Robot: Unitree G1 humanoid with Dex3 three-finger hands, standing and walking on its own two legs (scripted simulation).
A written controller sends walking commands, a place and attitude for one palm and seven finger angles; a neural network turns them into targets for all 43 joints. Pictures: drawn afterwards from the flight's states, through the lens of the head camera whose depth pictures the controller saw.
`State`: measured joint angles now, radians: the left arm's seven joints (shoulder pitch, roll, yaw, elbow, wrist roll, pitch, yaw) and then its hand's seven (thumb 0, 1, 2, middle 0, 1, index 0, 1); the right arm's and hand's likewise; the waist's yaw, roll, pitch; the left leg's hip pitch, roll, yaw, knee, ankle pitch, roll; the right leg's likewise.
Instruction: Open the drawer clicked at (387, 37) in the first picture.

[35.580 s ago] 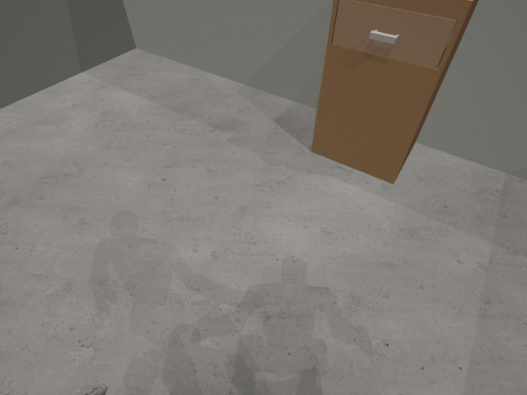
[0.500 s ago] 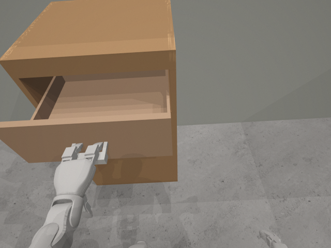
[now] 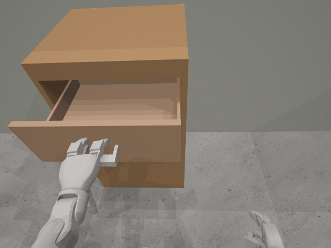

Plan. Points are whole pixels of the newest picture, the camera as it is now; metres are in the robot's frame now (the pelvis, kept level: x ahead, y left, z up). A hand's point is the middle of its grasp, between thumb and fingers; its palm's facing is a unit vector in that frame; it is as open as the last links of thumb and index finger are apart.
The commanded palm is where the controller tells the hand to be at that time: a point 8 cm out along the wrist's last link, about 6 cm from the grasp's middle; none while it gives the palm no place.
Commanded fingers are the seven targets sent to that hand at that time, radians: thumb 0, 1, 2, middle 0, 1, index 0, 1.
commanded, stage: lift the hand off the handle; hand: left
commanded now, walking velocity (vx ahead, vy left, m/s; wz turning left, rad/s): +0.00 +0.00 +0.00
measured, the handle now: (99, 154) +0.36 +0.23 +0.00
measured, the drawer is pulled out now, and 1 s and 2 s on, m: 0.19 0.19 0.19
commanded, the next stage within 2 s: draw the hand back to the body in 1.00 s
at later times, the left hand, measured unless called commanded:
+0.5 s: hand (80, 163) +0.28 +0.22 +0.09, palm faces +0.05 -0.11 -0.99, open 16.2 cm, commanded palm +0.25 +0.23 +0.16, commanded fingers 0.00 -0.50 0.30 -0.15 -0.30 -0.15 -0.30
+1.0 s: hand (72, 139) +0.30 +0.22 +0.15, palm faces +0.09 -0.11 -0.99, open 16.2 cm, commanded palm +0.26 +0.23 +0.21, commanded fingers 0.00 -0.50 0.30 -0.15 -0.30 -0.15 -0.30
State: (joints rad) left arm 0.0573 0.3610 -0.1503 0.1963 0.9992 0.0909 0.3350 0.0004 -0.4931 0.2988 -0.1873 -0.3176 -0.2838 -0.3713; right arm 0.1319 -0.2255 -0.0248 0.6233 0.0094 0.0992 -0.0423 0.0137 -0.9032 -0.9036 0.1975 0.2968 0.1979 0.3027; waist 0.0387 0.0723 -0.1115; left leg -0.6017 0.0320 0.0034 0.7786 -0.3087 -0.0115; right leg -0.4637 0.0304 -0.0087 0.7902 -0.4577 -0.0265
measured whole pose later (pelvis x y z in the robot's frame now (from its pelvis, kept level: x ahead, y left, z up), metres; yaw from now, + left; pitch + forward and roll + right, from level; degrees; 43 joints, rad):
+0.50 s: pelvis +0.01 -0.01 +0.02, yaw +0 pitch +2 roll +1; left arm 0.09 0.43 -0.11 -0.02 0.92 0.10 0.14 0.00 -0.49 0.30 -0.17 -0.30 -0.17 -0.31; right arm 0.12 -0.25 -0.01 0.63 0.03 0.09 -0.04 0.02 -0.90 -0.90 0.20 0.30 0.20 0.30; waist 0.07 0.10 -0.07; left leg -0.40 0.02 0.01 0.60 -0.24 -0.02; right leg -0.27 0.02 0.00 0.63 -0.40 -0.03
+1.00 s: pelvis +0.02 +0.00 +0.03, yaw +1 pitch +1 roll +1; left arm 0.00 0.48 -0.08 -0.15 0.86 0.14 -0.01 0.00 -0.50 0.30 -0.17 -0.30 -0.17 -0.31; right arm 0.07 -0.26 0.03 0.62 0.04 0.10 -0.01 0.02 -0.90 -0.90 0.20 0.30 0.20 0.30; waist 0.08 0.11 -0.05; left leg -0.30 0.01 0.01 0.49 -0.20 -0.01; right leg -0.17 0.01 -0.01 0.51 -0.35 -0.02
